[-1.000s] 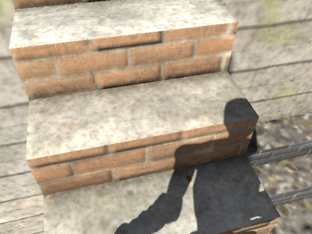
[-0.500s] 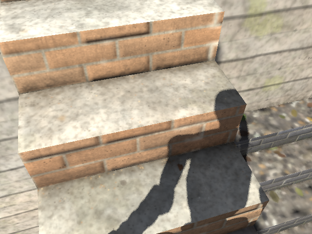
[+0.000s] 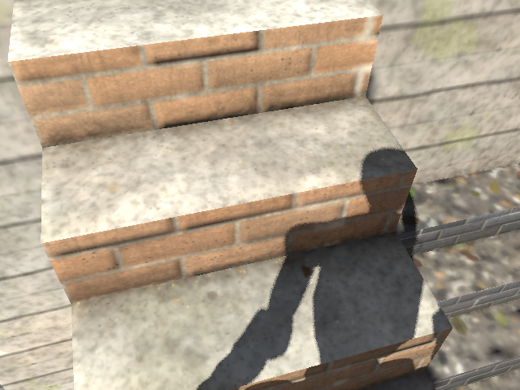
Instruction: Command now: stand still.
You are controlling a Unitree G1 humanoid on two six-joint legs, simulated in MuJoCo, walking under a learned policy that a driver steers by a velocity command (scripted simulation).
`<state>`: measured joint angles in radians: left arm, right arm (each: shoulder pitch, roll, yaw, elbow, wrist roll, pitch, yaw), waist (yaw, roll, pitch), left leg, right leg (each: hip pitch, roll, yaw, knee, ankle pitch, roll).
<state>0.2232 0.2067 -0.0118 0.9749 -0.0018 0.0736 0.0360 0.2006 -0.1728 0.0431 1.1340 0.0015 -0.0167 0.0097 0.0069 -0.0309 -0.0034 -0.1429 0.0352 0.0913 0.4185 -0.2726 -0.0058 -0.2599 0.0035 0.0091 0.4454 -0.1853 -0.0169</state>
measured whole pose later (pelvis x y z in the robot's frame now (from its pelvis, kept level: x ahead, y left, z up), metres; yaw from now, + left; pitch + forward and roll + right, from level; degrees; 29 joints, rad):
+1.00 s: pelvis +0.10 +0.07 +0.01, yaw +5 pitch +5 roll -4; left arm 0.23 0.29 0.01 0.89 -0.03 -0.05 -0.02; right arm -0.02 -0.20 0.05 0.86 -0.03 -0.08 0.02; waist 0.09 -0.01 -0.04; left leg -0.09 0.03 0.16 0.49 -0.27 0.01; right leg -0.74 0.13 0.14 1.81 -0.49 -0.08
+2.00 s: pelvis +0.28 +0.09 +0.18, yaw +2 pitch +2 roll +0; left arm 0.27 0.25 0.00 0.97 -0.02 0.01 0.01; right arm 0.34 -0.23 0.03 1.09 -0.01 -0.08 0.07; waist 0.01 0.01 -0.07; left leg -0.20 0.01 0.08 0.66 -0.39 0.07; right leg -0.19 0.04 0.09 0.55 -0.39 -0.05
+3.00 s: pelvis +0.46 +0.06 +0.36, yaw +3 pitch +1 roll -1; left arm 0.52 0.11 -0.07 1.10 0.03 -0.04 -0.06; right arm 0.16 -0.21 0.03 0.93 0.01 -0.09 0.09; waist 0.04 0.09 -0.16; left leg -0.86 -0.04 -0.10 1.99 -0.20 0.09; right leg -0.37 0.02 -0.11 0.78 -0.43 -0.07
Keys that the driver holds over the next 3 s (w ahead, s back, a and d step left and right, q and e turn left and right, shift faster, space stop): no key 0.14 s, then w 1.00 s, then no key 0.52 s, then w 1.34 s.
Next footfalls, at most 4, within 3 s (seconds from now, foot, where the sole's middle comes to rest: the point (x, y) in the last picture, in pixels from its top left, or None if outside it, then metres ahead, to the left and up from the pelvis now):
1.22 right None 0.23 0.05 -0.58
1.46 left None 0.22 0.20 -0.58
1.76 right None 0.26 -0.02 -0.58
2.32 left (132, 334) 0.48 0.26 -0.38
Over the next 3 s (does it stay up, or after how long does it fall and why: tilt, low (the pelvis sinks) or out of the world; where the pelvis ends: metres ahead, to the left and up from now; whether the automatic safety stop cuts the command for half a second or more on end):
stays up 0.46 0.06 0.36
